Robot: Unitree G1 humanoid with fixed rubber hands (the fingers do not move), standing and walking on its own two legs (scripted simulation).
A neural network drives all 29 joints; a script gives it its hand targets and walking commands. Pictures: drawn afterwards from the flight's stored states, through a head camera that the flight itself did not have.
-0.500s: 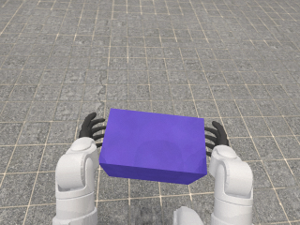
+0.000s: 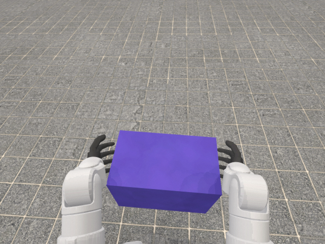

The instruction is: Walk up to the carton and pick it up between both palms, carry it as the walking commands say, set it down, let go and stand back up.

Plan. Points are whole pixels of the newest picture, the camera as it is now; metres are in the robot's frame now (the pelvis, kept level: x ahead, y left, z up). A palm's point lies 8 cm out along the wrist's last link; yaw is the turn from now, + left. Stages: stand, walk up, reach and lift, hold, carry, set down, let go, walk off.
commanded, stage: carry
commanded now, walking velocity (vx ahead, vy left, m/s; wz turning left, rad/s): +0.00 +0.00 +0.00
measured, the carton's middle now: (164, 173) +0.29 +0.00 -0.01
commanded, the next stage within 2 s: hold in 1.84 s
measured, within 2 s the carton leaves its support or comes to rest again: neither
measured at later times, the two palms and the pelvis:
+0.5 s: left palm (62, 175) +0.25 +0.22 +0.08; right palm (206, 167) +0.26 -0.10 +0.08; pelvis -0.01 +0.04 +0.00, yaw +2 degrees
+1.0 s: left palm (68, 182) +0.23 +0.20 +0.08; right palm (216, 178) +0.24 -0.12 +0.07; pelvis -0.03 +0.03 -0.01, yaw +2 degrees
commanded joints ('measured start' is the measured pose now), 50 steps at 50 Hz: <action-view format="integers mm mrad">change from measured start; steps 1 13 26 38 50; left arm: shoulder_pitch -524 -569 -526 -520 -509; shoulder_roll -959 -973 -978 -969 -955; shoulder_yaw -732 -785 -752 -746 -748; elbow -94 -67 -3 -33 -16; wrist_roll -466 -486 -470 -457 -462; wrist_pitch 16 21 31 28 33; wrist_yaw -341 -347 -352 -335 -345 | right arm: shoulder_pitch -647 -575 -597 -609 -586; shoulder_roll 951 945 936 931 915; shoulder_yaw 727 640 665 677 672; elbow -83 5 -23 -35 -33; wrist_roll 515 460 460 486 460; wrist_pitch -47 -61 -55 -50 -46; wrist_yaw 421 432 433 437 427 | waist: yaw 29 20 17 21 19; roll -178 59 -9 -5 -48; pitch -322 -360 -309 -332 -309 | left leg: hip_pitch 67 372 288 285 259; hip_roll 6 190 175 171 163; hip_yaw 57 -51 -48 -29 -31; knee -100 -403 -433 -400 -405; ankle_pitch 46 639 448 465 342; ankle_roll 2 66 42 39 33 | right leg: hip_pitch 172 43 52 55 27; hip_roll -225 -94 -106 -116 -109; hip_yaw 106 29 29 38 51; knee -87 8 -41 -30 -57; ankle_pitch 569 90 64 113 58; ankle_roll -113 40 39 29 14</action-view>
